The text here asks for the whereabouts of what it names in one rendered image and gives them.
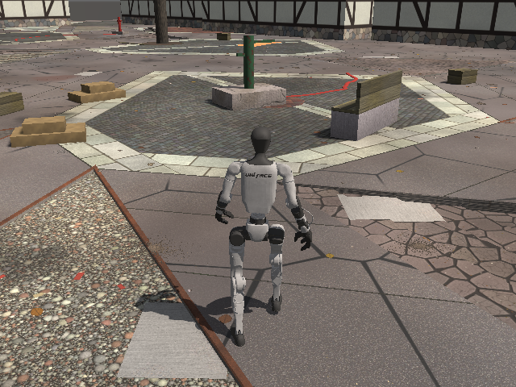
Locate right robot upper arm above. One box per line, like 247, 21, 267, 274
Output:
277, 163, 298, 209

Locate left robot hand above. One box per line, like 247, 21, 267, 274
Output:
215, 210, 234, 224

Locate left robot forearm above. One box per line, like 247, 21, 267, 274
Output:
216, 191, 228, 214

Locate robot left shin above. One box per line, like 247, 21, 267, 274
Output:
231, 277, 244, 335

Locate left robot upper arm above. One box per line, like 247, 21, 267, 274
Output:
219, 161, 243, 204

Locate right robot hand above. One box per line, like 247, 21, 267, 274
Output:
294, 229, 312, 251

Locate robot right foot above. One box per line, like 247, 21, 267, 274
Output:
271, 294, 282, 312

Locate right robot forearm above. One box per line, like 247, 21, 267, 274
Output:
291, 196, 310, 233

